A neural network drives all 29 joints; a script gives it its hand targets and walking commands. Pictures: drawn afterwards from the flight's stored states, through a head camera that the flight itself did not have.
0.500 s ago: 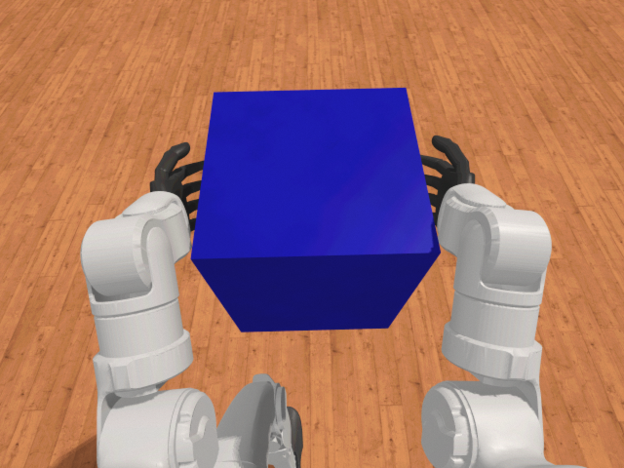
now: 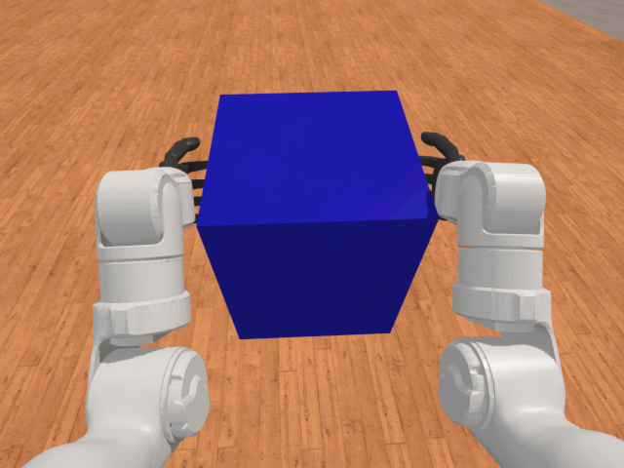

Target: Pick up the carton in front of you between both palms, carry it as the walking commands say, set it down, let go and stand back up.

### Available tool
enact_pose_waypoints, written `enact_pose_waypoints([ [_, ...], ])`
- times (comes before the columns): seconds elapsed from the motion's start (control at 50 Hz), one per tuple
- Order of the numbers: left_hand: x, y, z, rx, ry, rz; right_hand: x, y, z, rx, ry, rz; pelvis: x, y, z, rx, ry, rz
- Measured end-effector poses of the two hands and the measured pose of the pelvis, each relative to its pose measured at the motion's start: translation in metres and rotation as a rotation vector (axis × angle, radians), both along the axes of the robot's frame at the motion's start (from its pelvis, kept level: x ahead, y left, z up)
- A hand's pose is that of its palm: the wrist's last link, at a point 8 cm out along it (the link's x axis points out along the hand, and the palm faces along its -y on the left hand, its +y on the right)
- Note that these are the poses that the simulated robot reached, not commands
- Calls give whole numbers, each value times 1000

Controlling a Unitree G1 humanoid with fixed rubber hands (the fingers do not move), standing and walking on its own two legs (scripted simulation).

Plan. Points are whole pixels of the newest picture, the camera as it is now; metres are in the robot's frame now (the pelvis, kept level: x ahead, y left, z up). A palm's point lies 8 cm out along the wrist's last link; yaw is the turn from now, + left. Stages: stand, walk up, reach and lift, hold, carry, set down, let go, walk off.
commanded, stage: carry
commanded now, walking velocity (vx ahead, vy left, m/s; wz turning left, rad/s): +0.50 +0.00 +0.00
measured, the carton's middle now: (312, 224) +0.40 -0.01 +0.15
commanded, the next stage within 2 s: none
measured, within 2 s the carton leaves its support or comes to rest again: neither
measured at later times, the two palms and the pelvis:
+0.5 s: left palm (196, 166) +0.62 +0.19 +0.09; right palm (361, 165) +0.62 -0.11 +0.09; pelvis +0.31 +0.04 +0.01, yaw +0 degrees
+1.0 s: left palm (216, 108) +0.80 +0.17 +0.11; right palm (357, 109) +0.81 -0.13 +0.11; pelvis +0.54 +0.02 +0.02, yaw +1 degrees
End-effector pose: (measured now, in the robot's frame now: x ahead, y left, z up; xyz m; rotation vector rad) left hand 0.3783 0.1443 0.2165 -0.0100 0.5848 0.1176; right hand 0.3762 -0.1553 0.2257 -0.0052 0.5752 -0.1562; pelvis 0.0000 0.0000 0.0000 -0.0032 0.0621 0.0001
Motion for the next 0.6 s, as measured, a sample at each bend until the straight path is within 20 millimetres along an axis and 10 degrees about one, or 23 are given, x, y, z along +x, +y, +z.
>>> enact_pose_waypoints([
  [0.28,130,24,-56,-16,246,117,161,25,-63,73,248,47,152,-5,30,29,39,29],
  [0.6,273,42,-138,-65,233,28,268,43,-142,55,231,-63,364,44,27,-4,43,-29],
])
